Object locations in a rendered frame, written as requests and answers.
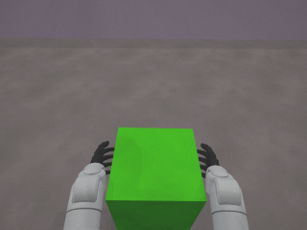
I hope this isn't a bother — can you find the robot right forearm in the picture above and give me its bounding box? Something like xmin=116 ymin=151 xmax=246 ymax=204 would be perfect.
xmin=205 ymin=165 xmax=249 ymax=230

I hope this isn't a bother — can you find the robot left forearm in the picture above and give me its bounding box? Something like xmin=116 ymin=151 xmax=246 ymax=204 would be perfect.
xmin=63 ymin=163 xmax=106 ymax=230

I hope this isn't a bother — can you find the robot left hand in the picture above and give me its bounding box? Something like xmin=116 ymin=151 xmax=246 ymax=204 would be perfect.
xmin=90 ymin=141 xmax=115 ymax=175

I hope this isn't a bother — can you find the carton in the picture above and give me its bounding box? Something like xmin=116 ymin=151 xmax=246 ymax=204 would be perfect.
xmin=106 ymin=127 xmax=207 ymax=230

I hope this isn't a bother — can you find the robot right hand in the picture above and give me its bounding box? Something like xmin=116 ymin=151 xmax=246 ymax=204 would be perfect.
xmin=197 ymin=143 xmax=220 ymax=178

